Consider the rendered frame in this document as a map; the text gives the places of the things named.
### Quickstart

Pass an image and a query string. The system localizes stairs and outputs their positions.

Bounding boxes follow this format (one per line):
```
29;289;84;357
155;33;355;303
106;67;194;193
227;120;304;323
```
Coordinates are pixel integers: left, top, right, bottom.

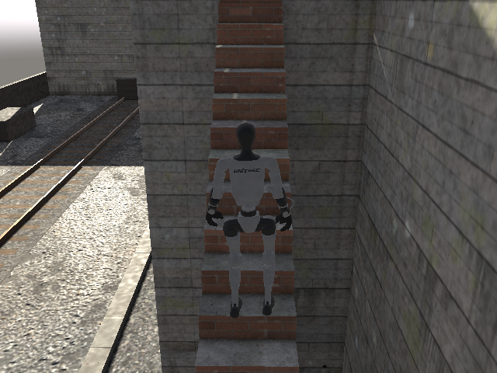
195;0;299;373

